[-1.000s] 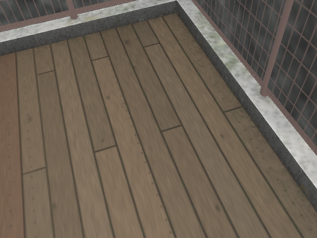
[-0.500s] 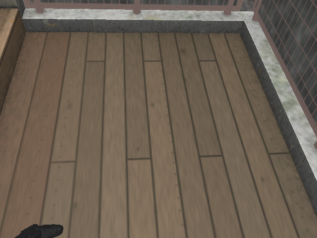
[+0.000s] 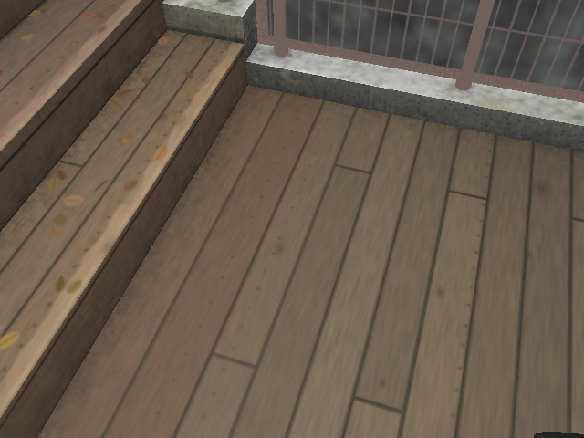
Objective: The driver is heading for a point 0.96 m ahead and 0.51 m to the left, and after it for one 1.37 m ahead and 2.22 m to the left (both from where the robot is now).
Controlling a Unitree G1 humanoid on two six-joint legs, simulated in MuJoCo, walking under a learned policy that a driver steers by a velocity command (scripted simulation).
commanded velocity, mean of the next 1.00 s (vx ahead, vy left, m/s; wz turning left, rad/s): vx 0.50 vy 0.00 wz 0.35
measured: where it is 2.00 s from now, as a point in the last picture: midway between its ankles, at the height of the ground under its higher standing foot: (265, 320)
